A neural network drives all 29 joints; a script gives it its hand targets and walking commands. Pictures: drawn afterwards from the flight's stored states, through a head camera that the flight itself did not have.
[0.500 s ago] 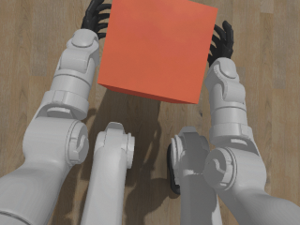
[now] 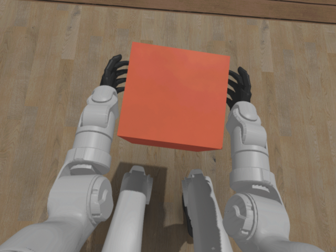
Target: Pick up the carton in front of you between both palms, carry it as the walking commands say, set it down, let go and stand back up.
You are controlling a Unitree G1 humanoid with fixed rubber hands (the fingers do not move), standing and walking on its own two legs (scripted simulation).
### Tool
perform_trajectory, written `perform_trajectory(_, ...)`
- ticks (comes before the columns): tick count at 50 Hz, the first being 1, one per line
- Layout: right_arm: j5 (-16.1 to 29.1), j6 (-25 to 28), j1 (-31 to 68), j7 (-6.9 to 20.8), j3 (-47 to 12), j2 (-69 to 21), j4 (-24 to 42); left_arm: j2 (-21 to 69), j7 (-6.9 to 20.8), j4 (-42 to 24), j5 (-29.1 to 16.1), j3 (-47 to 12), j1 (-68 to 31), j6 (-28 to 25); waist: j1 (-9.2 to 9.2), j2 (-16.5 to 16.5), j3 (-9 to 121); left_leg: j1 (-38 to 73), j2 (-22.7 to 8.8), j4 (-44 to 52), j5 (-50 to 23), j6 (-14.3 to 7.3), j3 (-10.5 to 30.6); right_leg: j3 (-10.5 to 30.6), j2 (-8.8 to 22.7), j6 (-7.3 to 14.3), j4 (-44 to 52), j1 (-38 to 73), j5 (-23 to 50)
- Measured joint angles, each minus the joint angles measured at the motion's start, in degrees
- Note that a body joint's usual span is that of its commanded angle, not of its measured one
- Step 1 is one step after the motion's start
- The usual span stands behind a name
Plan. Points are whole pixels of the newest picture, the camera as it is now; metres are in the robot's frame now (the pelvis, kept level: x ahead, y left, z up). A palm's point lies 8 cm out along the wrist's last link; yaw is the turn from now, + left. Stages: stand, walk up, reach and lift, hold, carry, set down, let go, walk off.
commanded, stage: reach and lift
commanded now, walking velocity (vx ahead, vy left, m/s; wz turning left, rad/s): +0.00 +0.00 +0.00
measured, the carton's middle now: (171, 108) +0.45 +0.01 -0.13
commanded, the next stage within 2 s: none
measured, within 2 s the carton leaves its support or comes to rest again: neither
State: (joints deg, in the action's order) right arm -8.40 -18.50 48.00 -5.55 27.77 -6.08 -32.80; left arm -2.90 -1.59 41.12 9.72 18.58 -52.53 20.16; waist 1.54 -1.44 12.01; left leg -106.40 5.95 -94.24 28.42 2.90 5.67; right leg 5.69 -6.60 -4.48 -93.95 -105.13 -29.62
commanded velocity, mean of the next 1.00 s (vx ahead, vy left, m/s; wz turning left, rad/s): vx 0.00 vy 0.00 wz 0.00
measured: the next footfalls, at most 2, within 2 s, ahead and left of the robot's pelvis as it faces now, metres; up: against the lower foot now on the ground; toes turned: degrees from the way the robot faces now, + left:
none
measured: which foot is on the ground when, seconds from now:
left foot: down 0.00-1.00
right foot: down 0.00-1.00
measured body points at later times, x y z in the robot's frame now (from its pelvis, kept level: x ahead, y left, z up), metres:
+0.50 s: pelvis +0.05 +0.00 +0.14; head +0.17 +0.01 +0.58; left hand +0.43 +0.15 +0.10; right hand +0.42 -0.15 +0.11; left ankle +0.10 +0.13 -0.50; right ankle +0.09 -0.14 -0.50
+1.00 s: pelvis +0.09 -0.01 +0.24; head +0.07 -0.01 +0.69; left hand +0.39 +0.15 +0.24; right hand +0.40 -0.15 +0.25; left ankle +0.10 +0.13 -0.50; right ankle +0.09 -0.14 -0.50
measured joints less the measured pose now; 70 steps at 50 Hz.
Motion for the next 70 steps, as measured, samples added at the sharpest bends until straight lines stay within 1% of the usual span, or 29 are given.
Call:
perform_trajectory(7, 0.7, 0.41, -5.77, 0.07, -2.01, -0.48, -0.36, 1.87, -0.48, -0.9, -0.39, -0.41, 6.39, -0.43, -0.03, 0.27, 1.37, 10.38, -0.21, 6.69, 0.2, -0.3, 0.42, 0.38, 0.16, 0.55, 6.77, 10.31, -0.03)
perform_trajectory(19, -1.05, 1.94, -14.9, 1.03, -4.09, -1.85, -1.28, 5.08, -0.66, -1.76, 0.55, -0.23, 16.85, -2.26, -0.41, 0.59, 1.86, 30.57, -0.71, 21.58, -1.83, -0.92, 1.02, 1.33, 0.89, 1.63, 21.48, 30.29, 2.12)
perform_trajectory(31, -2.11, 2.05, -24.43, 2.1, -7.05, -3.13, 0.74, 7.73, -0.69, -5.85, 0.91, -1.51, 27.75, -2.29, -0.55, 0.56, -0.37, 53.11, -1.46, 39.13, -6.02, -1.37, 1.8, 2.09, 2.01, 2.65, 38.7, 52.61, 6.29)
perform_trajectory(39, -2.77, -1.32, -29.97, 2.68, -9.54, -3.49, 4.15, 9.24, -0.75, -10.18, 1.07, -2.81, 34.0, 0.92, -0.88, 0.82, -2.48, 69.4, -2.22, 51.55, -9.63, -1.67, 2.26, 2.49, 2.8, 3.24, 50.98, 68.79, 9.91)
perform_trajectory(46, -3.22, -7.27, -33.09, 3.46, -12.41, -2.58, 7.97, 10.78, -1.31, -15.7, 1.99, -4.41, 38.36, 6.79, -1.2, 1.02, -4.42, 83.53, -2.9, 61.74, -12.96, -1.88, 2.45, 2.81, 3.5, 3.57, 61.0, 82.79, 13.23)
perform_trajectory(50, -4.17, -10.96, -33.87, 4.1, -13.35, -2.41, 9.93, 11.16, -1.15, -18.44, 3.05, -5.3, 39.66, 10.71, -1.28, 1.08, -5.51, 90.38, -3.23, 66.28, -14.59, -1.95, 2.47, 2.93, 3.82, 3.71, 65.37, 89.54, 14.81)
perform_trajectory(54, -6.31, -13.92, -32.6, 4.81, -12.66, -2.71, 9.59, 11.35, -0.23, -18.25, 5.05, -4.63, 38.48, 13.83, -1.4, 1.12, -6.92, 94.44, -3.41, 68.29, -15.49, -1.95, 2.44, 2.95, 3.93, 3.79, 67.28, 93.53, 15.69)
perform_trajectory(57, -7.98, -15.1, -30.91, 5.32, -11.27, -3.14, 8.42, 11.72, 0.48, -17.18, 6.65, -3.2, 36.86, 15.07, -1.42, 1.13, -8.18, 95.36, -3.43, 68.16, -15.68, -1.93, 2.41, 2.89, 3.91, 3.8, 67.16, 94.45, 15.87)
perform_trajectory(62, -9.01, -15.63, -29.06, 5.74, -9.82, -3.67, 8.47, 12.09, 1.02, -17.28, 7.61, -1.79, 35.11, 15.58, -1.33, 1.08, -10.07, 95.07, -3.38, 67.33, -15.83, -1.89, 2.36, 2.76, 3.89, 3.72, 66.35, 94.18, 16.03)
perform_trajectory(70, -9.43, -15.72, -27.74, 5.95, -8.87, -4.09, 9.5, 12.1, 1.31, -17.94, 7.7, -1.19, 33.49, 15.76, -1.33, 1.01, -11.27, 95.02, -3.32, 67.6, -16.31, -1.95, 2.16, 2.71, 4.07, 3.56, 66.62, 94.12, 16.48)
